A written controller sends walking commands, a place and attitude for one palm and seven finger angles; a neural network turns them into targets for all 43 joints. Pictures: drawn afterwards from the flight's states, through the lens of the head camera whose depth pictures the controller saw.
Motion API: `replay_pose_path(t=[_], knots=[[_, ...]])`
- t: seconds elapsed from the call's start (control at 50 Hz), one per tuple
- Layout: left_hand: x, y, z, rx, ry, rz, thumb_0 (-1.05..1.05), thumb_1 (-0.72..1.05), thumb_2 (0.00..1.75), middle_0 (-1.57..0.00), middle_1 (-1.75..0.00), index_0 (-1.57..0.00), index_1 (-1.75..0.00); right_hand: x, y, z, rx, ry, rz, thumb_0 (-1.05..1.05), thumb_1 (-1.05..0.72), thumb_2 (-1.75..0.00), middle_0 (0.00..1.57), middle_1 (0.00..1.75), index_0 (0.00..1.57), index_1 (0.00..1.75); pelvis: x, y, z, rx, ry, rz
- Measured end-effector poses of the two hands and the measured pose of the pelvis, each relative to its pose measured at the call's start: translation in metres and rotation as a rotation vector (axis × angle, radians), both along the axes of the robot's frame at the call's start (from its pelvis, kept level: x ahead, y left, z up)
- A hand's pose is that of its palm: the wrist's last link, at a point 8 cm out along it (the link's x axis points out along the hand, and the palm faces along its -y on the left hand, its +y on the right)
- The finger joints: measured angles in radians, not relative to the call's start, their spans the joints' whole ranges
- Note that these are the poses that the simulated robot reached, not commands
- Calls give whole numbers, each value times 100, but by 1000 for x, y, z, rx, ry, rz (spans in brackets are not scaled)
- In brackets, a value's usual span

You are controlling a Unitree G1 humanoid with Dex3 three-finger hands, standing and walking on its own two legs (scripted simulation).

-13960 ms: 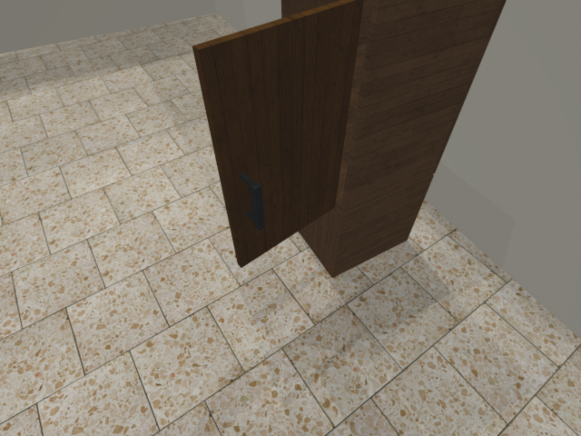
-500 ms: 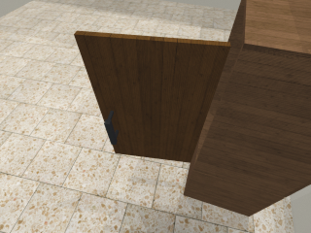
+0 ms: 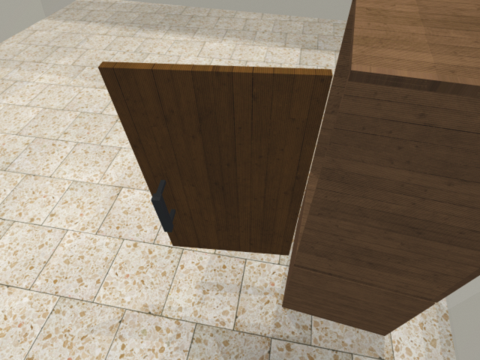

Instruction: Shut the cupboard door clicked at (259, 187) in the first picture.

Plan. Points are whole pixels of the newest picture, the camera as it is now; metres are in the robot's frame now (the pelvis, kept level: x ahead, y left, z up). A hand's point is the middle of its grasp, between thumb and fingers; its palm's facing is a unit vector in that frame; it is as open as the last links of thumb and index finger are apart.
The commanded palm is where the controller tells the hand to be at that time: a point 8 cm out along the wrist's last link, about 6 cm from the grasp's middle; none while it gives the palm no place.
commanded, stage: come to a stop and stand still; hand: left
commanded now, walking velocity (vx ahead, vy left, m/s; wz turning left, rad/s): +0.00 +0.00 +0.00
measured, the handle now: (165, 207) +0.45 +0.21 -0.09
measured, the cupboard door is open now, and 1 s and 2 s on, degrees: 100 100 100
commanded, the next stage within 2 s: look again from close up in 0.02 s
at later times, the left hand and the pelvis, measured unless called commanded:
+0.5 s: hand out of the picture +0.01 +0.21 -0.17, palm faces +0.01 -0.98 -0.20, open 7.4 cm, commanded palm none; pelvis +0.00 +0.03 +0.00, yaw +0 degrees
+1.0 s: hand (132, 331) +0.17 +0.19 -0.04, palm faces -0.07 -1.00 -0.03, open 6.7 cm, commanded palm +0.11 +0.26 -0.07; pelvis -0.04 +0.01 -0.07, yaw +1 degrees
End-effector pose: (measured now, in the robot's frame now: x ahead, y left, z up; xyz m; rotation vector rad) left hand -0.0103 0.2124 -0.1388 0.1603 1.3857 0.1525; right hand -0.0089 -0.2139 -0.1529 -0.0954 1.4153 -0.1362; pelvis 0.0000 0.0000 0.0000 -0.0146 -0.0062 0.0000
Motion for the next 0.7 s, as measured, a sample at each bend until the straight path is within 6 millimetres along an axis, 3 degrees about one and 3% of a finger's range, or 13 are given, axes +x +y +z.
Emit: replay_pose_path(t=[0.32,0.7], knots=[[20,39,0,11,-65,-20,1,91,90,-20,-30,-20,-30,4,23,6,-19,-57,22,2,-93,-90,20,30,20,30,-2,26,1,23,-12,-6],[8,45,-6,-16,9,-8,1,91,90,-20,-30,-20,-30,19,30,12,-48,-39,36,1,-92,-90,20,30,20,30,6,39,2,15,-7,-5]])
